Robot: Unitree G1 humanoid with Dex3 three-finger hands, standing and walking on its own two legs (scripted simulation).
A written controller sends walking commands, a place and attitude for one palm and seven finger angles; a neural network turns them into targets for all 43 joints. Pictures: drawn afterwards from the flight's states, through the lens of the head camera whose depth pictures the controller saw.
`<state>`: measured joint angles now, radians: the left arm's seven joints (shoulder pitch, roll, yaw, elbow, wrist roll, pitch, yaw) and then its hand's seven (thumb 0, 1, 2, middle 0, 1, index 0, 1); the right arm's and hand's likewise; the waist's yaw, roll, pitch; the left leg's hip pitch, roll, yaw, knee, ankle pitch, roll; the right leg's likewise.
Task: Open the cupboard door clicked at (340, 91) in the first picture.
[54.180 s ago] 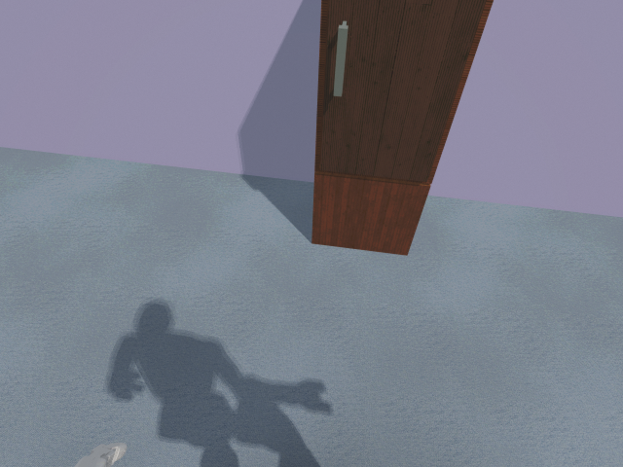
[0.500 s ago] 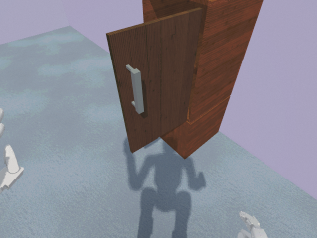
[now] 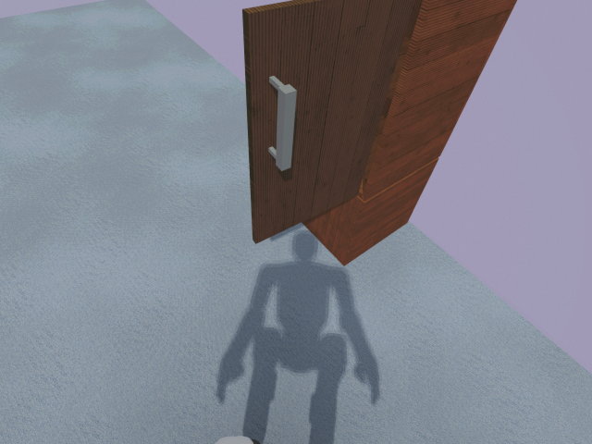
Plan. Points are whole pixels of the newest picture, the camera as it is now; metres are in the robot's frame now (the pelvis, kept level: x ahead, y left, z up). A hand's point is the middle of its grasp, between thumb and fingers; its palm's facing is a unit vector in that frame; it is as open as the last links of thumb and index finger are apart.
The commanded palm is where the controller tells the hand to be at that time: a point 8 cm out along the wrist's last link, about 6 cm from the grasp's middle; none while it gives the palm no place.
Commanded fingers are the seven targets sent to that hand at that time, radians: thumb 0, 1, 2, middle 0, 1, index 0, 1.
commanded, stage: let the arm hang, fingers relaxed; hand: left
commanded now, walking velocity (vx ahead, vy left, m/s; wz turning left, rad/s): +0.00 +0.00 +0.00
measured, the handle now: (279, 125) +0.65 +0.08 +0.05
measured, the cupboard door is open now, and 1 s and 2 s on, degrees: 86 86 86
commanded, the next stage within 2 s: look to check the result in 0.68 s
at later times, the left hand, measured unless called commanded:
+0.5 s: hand out of the picture -0.01 +0.17 -0.17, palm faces +0.03 -0.98 -0.17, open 7.4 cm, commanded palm none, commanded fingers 0.00 0.90 0.90 -0.20 -0.30 -0.20 -0.30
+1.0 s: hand out of the picture +0.01 +0.16 -0.17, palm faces +0.03 -0.98 -0.19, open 7.4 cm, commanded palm none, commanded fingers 0.00 0.90 0.90 -0.20 -0.30 -0.20 -0.30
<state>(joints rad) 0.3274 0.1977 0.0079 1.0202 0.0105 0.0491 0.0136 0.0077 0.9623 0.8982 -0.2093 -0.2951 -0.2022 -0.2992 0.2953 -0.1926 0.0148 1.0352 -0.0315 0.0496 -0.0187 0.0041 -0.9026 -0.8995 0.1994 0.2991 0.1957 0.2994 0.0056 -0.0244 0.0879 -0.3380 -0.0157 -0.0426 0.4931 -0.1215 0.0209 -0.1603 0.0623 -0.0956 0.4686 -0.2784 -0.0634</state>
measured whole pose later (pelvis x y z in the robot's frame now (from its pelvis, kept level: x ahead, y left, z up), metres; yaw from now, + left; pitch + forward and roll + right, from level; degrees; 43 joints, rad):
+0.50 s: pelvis +0.01 +0.01 +0.00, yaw -1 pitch -2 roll +0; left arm 0.33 0.11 0.01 1.13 0.01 0.00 0.04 0.01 0.91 0.90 -0.20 -0.29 -0.20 -0.30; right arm 0.30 -0.12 0.00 1.14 -0.03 0.02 -0.03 0.00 -0.91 -0.90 0.20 0.30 0.20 0.30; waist 0.00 0.02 0.01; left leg -0.29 -0.04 0.00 0.41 -0.09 0.04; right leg -0.15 0.03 -0.06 0.46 -0.28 -0.04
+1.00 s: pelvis +0.04 +0.00 +0.01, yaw -2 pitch -2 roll +0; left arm 0.33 0.11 0.01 1.16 0.00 -0.01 0.05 0.01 0.91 0.90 -0.20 -0.29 -0.20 -0.30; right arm 0.28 -0.12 0.01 1.16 -0.02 0.01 -0.04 0.00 -0.91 -0.90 0.20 0.30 0.20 0.30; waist 0.00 0.02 0.05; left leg -0.24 -0.03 -0.01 0.42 -0.15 0.02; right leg -0.08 0.04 -0.05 0.41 -0.30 -0.06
